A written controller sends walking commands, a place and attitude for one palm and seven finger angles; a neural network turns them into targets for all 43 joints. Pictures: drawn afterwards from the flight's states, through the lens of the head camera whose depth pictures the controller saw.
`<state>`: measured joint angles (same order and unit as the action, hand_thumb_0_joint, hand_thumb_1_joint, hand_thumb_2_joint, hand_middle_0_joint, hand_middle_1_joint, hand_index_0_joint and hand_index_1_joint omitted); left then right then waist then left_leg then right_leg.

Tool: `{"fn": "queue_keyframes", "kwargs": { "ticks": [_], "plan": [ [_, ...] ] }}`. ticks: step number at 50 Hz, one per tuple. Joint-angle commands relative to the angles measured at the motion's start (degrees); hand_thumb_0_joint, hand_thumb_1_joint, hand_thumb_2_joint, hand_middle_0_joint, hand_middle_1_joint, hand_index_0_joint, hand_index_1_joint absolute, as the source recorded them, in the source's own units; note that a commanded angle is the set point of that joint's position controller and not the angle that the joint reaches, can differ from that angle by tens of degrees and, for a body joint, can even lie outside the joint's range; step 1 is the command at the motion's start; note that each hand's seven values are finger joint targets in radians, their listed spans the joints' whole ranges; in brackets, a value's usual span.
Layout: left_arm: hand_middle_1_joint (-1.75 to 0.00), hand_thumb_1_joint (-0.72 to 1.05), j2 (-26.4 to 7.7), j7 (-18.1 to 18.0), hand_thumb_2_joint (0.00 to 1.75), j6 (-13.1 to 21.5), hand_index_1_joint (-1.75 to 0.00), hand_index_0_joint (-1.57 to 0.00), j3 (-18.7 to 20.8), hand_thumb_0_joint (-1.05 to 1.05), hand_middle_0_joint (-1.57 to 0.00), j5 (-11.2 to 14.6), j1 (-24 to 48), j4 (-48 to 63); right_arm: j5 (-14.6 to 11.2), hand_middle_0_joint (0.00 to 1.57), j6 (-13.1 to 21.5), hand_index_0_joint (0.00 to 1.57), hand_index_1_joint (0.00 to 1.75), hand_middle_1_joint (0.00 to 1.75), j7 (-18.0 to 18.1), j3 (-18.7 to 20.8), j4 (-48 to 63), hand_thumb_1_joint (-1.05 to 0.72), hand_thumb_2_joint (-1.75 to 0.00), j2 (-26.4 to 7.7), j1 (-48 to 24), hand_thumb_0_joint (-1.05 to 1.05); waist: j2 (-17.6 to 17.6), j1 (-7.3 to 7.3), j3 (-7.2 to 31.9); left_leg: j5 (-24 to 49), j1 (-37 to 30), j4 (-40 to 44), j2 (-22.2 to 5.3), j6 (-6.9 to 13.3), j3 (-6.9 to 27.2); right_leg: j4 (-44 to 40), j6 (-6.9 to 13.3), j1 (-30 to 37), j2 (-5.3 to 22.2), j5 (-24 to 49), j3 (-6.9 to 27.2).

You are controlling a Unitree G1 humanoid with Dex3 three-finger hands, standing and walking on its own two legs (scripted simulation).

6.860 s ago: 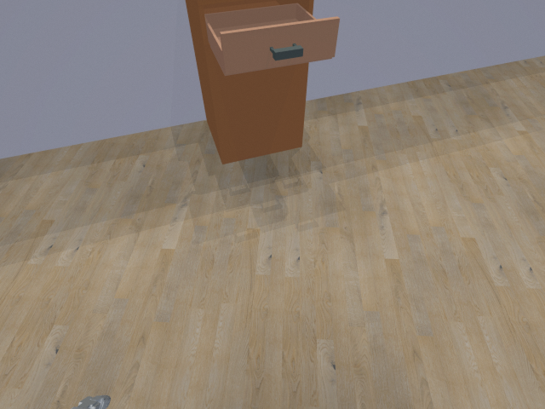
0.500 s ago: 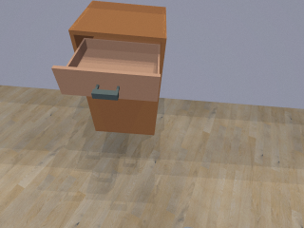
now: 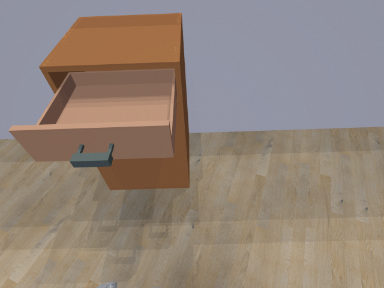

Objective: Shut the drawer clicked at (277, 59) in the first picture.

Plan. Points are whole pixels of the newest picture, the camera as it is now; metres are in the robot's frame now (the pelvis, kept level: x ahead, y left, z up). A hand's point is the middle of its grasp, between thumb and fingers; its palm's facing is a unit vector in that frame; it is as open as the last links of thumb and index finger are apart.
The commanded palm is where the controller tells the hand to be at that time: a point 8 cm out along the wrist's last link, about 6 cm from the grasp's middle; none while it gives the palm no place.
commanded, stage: take the last steps up to it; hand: left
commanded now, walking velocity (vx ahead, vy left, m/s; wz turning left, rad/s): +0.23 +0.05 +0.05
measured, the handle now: (94, 153) +0.47 +0.30 -0.03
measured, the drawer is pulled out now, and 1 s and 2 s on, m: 0.29 0.29 0.29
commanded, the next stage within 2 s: come to a stop and stand still in 0.30 s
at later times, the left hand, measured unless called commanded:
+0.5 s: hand out of the picture +0.05 +0.20 -0.17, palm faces +0.14 -0.98 -0.14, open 7.4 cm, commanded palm none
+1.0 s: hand (127, 272) +0.19 +0.17 -0.15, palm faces +0.00 -0.96 -0.28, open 7.4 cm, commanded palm none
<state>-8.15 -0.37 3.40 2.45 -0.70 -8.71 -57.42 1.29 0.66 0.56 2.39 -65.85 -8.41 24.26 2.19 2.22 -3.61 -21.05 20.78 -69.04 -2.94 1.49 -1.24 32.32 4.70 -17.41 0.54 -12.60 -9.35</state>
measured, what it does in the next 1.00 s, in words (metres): walks ahead: left foot, then right foot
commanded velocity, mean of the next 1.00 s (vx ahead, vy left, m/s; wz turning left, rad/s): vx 0.00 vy -0.02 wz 0.02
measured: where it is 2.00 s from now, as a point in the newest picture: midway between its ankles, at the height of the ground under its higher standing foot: outside the picture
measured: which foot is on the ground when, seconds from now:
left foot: up 0.00-0.40, down 0.42-1.00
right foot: down 0.00-0.42, up 0.44-0.84, down 0.86-1.00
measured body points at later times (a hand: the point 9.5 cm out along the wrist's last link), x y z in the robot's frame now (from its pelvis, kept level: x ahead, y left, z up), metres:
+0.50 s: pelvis +0.13 +0.05 +0.01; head +0.15 +0.07 +0.46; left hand +0.04 +0.25 -0.16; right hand +0.24 -0.16 -0.13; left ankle +0.15 +0.14 -0.73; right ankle +0.07 -0.06 -0.70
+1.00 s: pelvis +0.13 -0.02 +0.01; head +0.14 -0.05 +0.46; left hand +0.19 +0.22 -0.13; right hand +0.15 -0.25 -0.16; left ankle +0.13 +0.13 -0.71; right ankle +0.13 -0.10 -0.73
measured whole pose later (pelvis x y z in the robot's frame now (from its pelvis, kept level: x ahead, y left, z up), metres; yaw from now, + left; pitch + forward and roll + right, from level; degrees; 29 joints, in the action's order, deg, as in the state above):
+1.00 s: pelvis +0.13 -0.02 +0.01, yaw -1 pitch -1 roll +2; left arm -9.4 -1.9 -0.2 1.6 -1.1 -11.4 -59.8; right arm 0.8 -2.5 1.5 2.7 -61.9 -10.7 13.0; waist 2.6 1.3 -2.5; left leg -23.3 15.9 -36.9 -2.8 -1.4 -2.9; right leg 30.1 2.9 -13.1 0.8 -16.1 -4.3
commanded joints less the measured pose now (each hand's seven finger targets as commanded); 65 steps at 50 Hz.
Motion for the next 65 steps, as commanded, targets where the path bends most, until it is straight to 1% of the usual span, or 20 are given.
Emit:
{"fn": "queue_keyframes", "kwargs": {
  "ticks": [1, 11, 15, 18, 19, 20, 21, 22, 25, 28, 35, 40, 42, 43, 44, 45, 48, 51, 58, 65],
  "plan": [
    [-0.3, 0.9, -5.5, -0.63, 0.9, 0.66, -0.3, -0.2, 0.63, 0.0, -0.2, -0.23, -7.09, -0.49, 0.38, 0.2, -0.28, 0.2, 0.3, 0.3, -0.41, 0.64, 3.11, -0.9, -0.9, -1.06, 2.98, 0.0, -8.01, -0.19, -1.29, 6.77, 5.58, 3.33, -4.43, -1.97, 0.66, -24.0, 2.54, -3.98, 14.77, -2.13, 13.07],
    [-0.3, 0.9, -7.77, -0.33, 0.9, 1.33, -0.3, -0.2, 1.0, 0.0, -0.2, -0.51, -14.31, -3.47, 0.12, 0.2, 0.38, 0.2, 0.3, 0.3, -1.68, 0.77, 8.8, -0.9, -0.9, -2.83, -11.98, 0.0, -6.81, -3.79, -1.67, 9.53, 9.95, 23.67, -3.85, -3.28, -1.57, -23.6, 4.71, 7.93, 15.9, 5.11, 12.62],
    [-0.3, 0.9, -8.49, -0.6, 0.9, 0.88, -0.3, -0.2, 1.09, 0.0, -0.2, -0.67, -17.18, -5.35, -0.22, 0.2, 1.11, 0.2, 0.3, 0.3, -1.65, 0.17, 10.02, -0.9, -0.9, -2.72, -16.11, 0.0, -8.06, -5.3, -0.77, 6.04, 4.76, 31.24, -1.6, -2.64, -3.32, -19.3, 4.33, 11.41, 16.81, 16.06, 11.98],
    [-0.3, 0.9, -8.14, -0.83, 0.9, 0.09, -0.3, -0.2, 1.09, 0.0, -0.2, -0.41, -16.44, -6.12, -0.27, 0.2, 1.86, 0.2, 0.3, 0.3, -1.02, -0.11, 8.65, -0.9, -0.9, -3.26, -12.3, 0.0, -8.39, -3.39, 1.06, 9.58, -6.68, 41.72, 0.46, -1.98, -5.18, -12.59, 2.02, 9.65, 14.36, 17.84, 9.5],
    [-0.3, 0.9, -7.03, -0.8, 0.9, -0.2, -0.3, -0.2, 0.79, 0.0, -0.2, -0.2, -16.36, -6.17, -0.2, 0.2, 2.32, 0.2, 0.3, 0.3, -0.54, -0.05, 7.18, -0.9, -0.9, -4.67, -8.46, 0.0, -5.18, -1.7, 2.95, 13.09, -14.82, 46.06, -0.09, -1.32, -4.78, -6.54, 0.33, 6.61, 11.79, 17.52, 7.49],
    [-0.3, 0.9, -4.88, -0.7, 0.9, -0.42, -0.3, -0.2, 0.36, 0.0, -0.2, 0.01, -17.01, -5.55, 0.21, 0.2, 2.8, 0.2, 0.3, 0.3, 0.07, 0.76, 5.82, -0.9, -0.9, -8.56, -3.14, 0.0, 3.02, 0.04, 6.66, 24.44, -25.09, 45.91, -8.3, 1.75, 3.27, 3.49, -2.16, -1.06, 7.05, 7.67, 3.8],
    [-0.3, 0.9, -2.19, -0.84, 0.9, -0.35, -0.3, -0.2, -0.53, 0.0, -0.2, 0.17, -18.0, -5.22, 0.09, 0.2, 2.35, 0.2, 0.3, 0.3, 0.53, 1.15, 5.06, -0.9, -0.9, -12.09, 0.09, 0.0, 11.92, 0.1, 9.4, 41.17, -31.03, 47.26, -19.13, 7.27, 13.24, 13.55, -4.66, -9.21, 2.53, -17.32, 0.29],
    [-0.3, 0.9, -2.5, -1.67, 0.9, -1.18, -0.3, -0.2, -0.99, 0.0, -0.2, -0.09, -16.82, -5.19, -0.19, 0.2, 1.83, 0.2, 0.3, 0.3, 1.47, 0.43, 4.43, -0.9, -0.9, -11.4, -0.05, 0.0, 12.01, 0.07, 9.22, 49.2, -27.1, 48.67, -21.47, 8.96, 14.33, 19.68, -5.41, -8.58, 3.09, -24.41, 5.04],
    [-0.3, 0.9, -1.82, -1.94, 0.9, -2.47, -0.3, -0.2, -1.16, 0.0, -0.2, 0.14, -15.15, -7.62, -0.47, 0.2, 1.58, 0.2, 0.3, 0.3, 2.45, -1.11, 5.65, -0.9, -0.9, -7.33, -9.78, 0.0, 1.92, -2.85, 3.46, 58.82, -16.31, 48.86, -16.84, 8.42, 6.31, 17.48, -6.73, -2.89, 5.89, -17.4, 8.84],
    [-0.3, 0.9, -2.55, -1.95, 0.9, -4.09, -0.3, -0.2, -0.74, 0.0, -0.2, 0.05, -16.34, -8.03, -0.88, 0.2, 1.08, 0.2, 0.3, 0.3, 2.74, -0.28, 5.68, -0.9, -0.9, -7.55, -12.23, 0.0, 2.47, -3.54, 3.66, 55.47, -14.7, 50.23, -15.14, 6.85, 3.2, 14.73, -7.5, -0.37, 5.31, -11.82, 7.83],
    [-0.3, 0.9, -4.76, -1.66, 0.9, -6.53, -0.3, -0.2, 1.05, 0.0, -0.2, -0.62, -11.12, -2.44, -0.25, 0.2, -0.71, 0.2, 0.3, 0.3, 2.66, 1.71, 7.41, -0.9, -0.9, -9.56, -13.25, 0.0, 5.79, -2.81, 2.62, 42.16, -11.29, 50.46, -15.74, 8.37, 3.03, 21.0, -7.12, -4.8, 3.64, -12.23, 8.69],
    [-0.3, 0.9, -4.8, -1.57, 0.9, -5.18, -0.3, -0.2, 0.65, 0.0, -0.2, -0.39, -10.18, -0.47, -0.02, 0.2, -0.97, 0.2, 0.3, 0.3, 1.76, 2.39, 7.71, -0.9, -0.9, -10.14, -13.2, 0.0, 7.91, -3.1, 5.32, 33.43, -12.05, 47.34, -13.66, 6.25, 3.02, 3.51, -6.13, 1.95, 2.97, -7.21, 6.36],
    [-0.3, 0.9, -7.3, -1.6, 0.9, -4.06, -0.3, -0.2, 0.77, 0.0, -0.2, -0.81, -11.38, -0.84, -0.63, 0.2, -0.98, 0.2, 0.3, 0.3, 1.22, 2.32, 7.28, -0.9, -0.9, -8.52, -11.33, 0.0, -0.11, -3.49, 5.82, 23.35, -8.79, 41.5, -8.64, 1.7, 0.57, -10.25, -5.89, 8.9, 3.83, 6.86, 7.69],
    [-0.3, 0.9, -10.4, -1.85, 0.9, -3.37, -0.3, -0.2, 1.03, 0.0, -0.2, -1.07, -10.07, -0.58, -1.12, 0.2, -0.98, 0.2, 0.3, 0.3, 0.98, 1.8, 7.74, -0.9, -0.9, -5.33, -10.06, 0.0, -8.84, -2.15, 5.63, 11.28, -4.33, 37.23, -3.8, -1.41, -3.15, -12.1, -3.18, 10.1, 11.7, 16.26, 16.7],
    [-0.3, 0.9, -12.58, -1.7, 0.9, -3.17, -0.3, -0.2, 0.98, 0.0, -0.2, -0.68, -8.18, -0.25, -1.14, 0.2, -1.5, 0.2, 0.3, 0.3, 0.54, 1.01, 8.3, -0.9, -0.9, -3.42, -10.51, 0.0, -12.06, -1.74, 3.85, -2.3, -3.49, 35.34, -0.37, -2.78, -4.01, -13.99, 0.37, 6.45, 17.27, 20.4, 18.55],
    [-0.3, 0.9, -12.95, -1.7, 0.9, -2.88, -0.3, -0.2, 1.27, 0.0, -0.2, -0.73, -8.07, 0.06, -0.8, 0.2, -2.45, 0.2, 0.3, 0.3, 0.78, 0.84, 8.87, -0.9, -0.9, -3.14, -11.85, 0.0, -16.45, -2.86, 4.91, -7.81, -3.74, 31.68, -0.2, -2.71, -1.76, -15.51, 3.04, 4.52, 17.47, 20.93, 21.18],
    [-0.3, 0.9, -9.52, -1.96, 0.9, -2.82, -0.3, -0.2, 0.31, 0.0, -0.2, -0.3, -3.6, -0.33, -0.85, 0.2, -2.39, 0.2, 0.3, 0.3, 1.16, 0.5, 5.74, -0.9, -0.9, -3.87, -8.46, 0.0, -12.47, -0.91, 4.53, -3.0, -4.95, 29.03, -0.41, -2.7, 0.28, -13.25, 4.33, 6.2, 13.85, 22.31, 16.17],
    [-0.3, 0.9, -9.13, -1.77, 0.9, -2.94, -0.3, -0.2, 0.25, 0.0, -0.2, 0.12, -3.71, -0.99, -0.8, 0.2, -2.19, 0.2, 0.3, 0.3, 1.34, -0.1, 4.03, -0.9, -0.9, -3.37, -6.96, 0.0, -9.9, -1.31, 2.57, 0.72, -7.39, 34.36, -0.73, -2.93, -0.12, -13.65, 3.3, 4.9, 12.15, 15.3, 14.85],
    [-0.3, 0.9, -6.96, -1.6, 0.9, -3.49, -0.3, -0.2, 0.23, 0.0, -0.2, 0.7, -5.01, -3.27, -0.46, 0.2, -0.85, 0.2, 0.3, 0.3, 1.76, -0.96, 0.62, -0.9, -0.9, -3.65, -4.28, 0.0, 1.49, -2.52, -0.06, 12.46, -10.21, 47.66, -3.49, -1.74, 2.4, -15.34, -2.51, 5.78, 6.09, 0.58, 12.67],
    [-0.3, 0.9, -6.95, -1.53, 0.9, -3.46, -0.3, -0.2, 0.24, 0.0, -0.2, 0.53, -6.72, -4.27, -0.22, 0.2, -1.47, 0.2, 0.3, 0.3, 1.68, -0.98, 0.22, -0.9, -0.9, -2.56, -0.98, 0.0, -3.22, -2.02, -1.7, 6.92, -9.42, 47.06, -1.63, -1.88, 0.59, -20.63, -2.72, 4.2, 6.91, -9.91, 14.89]
  ]
}}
